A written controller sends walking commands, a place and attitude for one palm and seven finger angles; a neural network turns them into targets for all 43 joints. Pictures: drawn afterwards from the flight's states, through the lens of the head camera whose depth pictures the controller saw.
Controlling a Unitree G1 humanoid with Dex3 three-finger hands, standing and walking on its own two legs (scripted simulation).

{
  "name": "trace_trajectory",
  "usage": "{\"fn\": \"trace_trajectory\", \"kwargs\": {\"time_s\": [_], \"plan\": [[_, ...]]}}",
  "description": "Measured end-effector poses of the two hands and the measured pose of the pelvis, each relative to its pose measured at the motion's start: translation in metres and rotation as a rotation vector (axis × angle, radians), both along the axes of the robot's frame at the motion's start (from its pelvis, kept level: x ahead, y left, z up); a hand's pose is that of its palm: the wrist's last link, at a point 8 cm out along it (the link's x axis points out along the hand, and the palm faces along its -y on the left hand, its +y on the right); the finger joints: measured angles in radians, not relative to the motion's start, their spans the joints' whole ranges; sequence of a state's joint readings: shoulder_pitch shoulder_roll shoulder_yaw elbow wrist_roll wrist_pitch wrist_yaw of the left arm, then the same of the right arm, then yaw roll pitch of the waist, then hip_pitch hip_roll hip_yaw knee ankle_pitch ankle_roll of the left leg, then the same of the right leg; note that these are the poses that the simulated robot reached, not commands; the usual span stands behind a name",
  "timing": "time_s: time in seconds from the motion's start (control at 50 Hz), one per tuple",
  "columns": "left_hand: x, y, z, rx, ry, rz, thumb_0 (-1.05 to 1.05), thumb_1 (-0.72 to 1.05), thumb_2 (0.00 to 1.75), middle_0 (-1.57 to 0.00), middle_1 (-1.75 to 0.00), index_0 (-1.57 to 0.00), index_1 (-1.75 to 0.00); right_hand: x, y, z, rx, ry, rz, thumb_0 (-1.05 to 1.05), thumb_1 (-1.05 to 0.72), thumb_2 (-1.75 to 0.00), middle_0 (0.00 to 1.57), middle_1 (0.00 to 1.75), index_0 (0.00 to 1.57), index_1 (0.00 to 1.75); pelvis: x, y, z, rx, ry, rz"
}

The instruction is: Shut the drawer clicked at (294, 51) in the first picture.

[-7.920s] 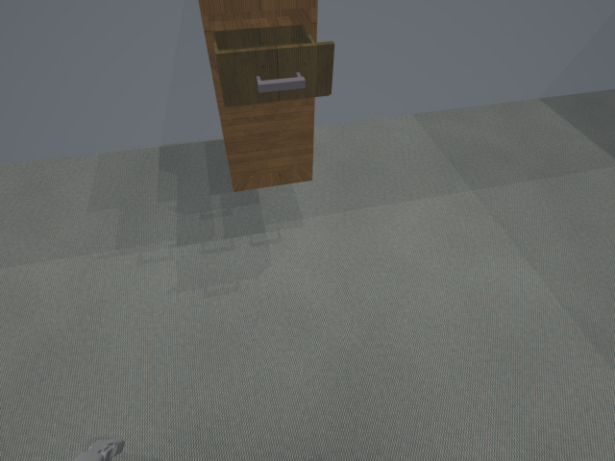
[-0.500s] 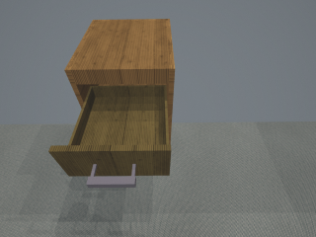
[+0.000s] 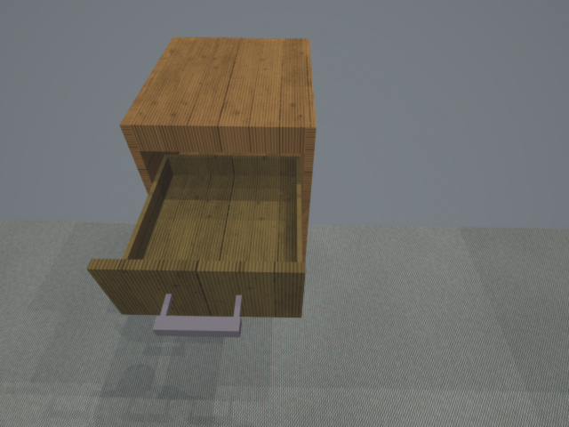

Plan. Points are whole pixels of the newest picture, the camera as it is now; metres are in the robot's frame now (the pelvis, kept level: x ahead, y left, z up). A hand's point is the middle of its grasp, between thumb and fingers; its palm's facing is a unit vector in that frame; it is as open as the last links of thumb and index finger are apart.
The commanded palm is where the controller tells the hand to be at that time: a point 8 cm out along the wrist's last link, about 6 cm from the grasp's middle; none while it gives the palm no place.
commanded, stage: look again from close up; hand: left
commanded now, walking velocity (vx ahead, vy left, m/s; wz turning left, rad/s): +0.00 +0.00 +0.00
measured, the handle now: (200, 313) +0.31 +0.16 -0.07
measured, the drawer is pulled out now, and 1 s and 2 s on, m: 0.30 0.30 0.30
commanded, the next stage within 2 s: raise the hand and make a fist in 0.22 s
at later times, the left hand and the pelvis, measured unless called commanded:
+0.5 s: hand (146, 417) +0.15 +0.20 -0.04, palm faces +0.23 -0.96 -0.16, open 7.0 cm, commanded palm +0.08 +0.22 -0.06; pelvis -0.03 +0.01 -0.01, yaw +2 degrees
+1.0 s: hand out of the picture +0.12 +0.14 +0.00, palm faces -0.03 -1.00 +0.01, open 4.6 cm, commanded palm +0.08 +0.20 -0.03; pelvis -0.08 +0.02 -0.10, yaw +3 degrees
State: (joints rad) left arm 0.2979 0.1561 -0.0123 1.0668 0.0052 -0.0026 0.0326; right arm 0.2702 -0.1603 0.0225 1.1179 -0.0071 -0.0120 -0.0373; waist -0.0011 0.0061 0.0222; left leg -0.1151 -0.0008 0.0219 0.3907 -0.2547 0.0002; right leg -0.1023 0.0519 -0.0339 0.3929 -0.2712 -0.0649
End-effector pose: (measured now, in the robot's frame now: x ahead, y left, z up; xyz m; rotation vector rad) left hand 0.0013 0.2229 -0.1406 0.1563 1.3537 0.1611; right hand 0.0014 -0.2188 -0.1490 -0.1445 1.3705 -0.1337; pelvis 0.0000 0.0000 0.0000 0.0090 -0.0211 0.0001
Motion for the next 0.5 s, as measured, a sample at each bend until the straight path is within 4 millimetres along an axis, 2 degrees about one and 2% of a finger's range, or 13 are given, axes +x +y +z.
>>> {"fn": "trace_trajectory", "kwargs": {"time_s": [0.34,0.38,0.44,0.5], "plan": [[-0.016,-0.004,-0.001,-0.004,0.01,0.005,0.01,0.91,0.9,-0.2,-0.3,-0.2,-0.3,-0.028,0.007,-0.001,0.017,0.046,-0.01,0.0,-0.91,-0.9,0.2,0.3,0.2,0.29,-0.01,0.0,0.0,-0.007,0.006,0.003],[0.003,0.007,0.015,0.016,-0.139,0.075,0.03,0.94,0.89,-0.2,-0.3,-0.21,-0.3,-0.019,0.004,0.002,-0.007,-0.048,-0.01,0.01,-0.91,-0.9,0.21,0.3,0.2,0.29,-0.014,0.002,-0.002,-0.008,0.003,-0.008],[0.058,0.022,0.068,0.087,-0.525,0.082,0.04,0.96,0.89,-0.22,-0.32,-0.22,-0.32,0.009,-0.007,0.008,-0.048,-0.257,0.009,0.01,-0.91,-0.9,0.21,0.3,0.21,0.29,-0.02,0.008,-0.005,-0.003,0.01,0.012],[0.114,0.02,0.118,0.071,-0.881,0.035,0.04,0.95,0.9,-0.25,-0.35,-0.25,-0.35,0.048,-0.017,0.015,-0.073,-0.461,0.041,0.01,-0.91,-0.9,0.21,0.3,0.21,0.29,-0.03,0.013,-0.012,-0.004,0.039,0.04]]}}
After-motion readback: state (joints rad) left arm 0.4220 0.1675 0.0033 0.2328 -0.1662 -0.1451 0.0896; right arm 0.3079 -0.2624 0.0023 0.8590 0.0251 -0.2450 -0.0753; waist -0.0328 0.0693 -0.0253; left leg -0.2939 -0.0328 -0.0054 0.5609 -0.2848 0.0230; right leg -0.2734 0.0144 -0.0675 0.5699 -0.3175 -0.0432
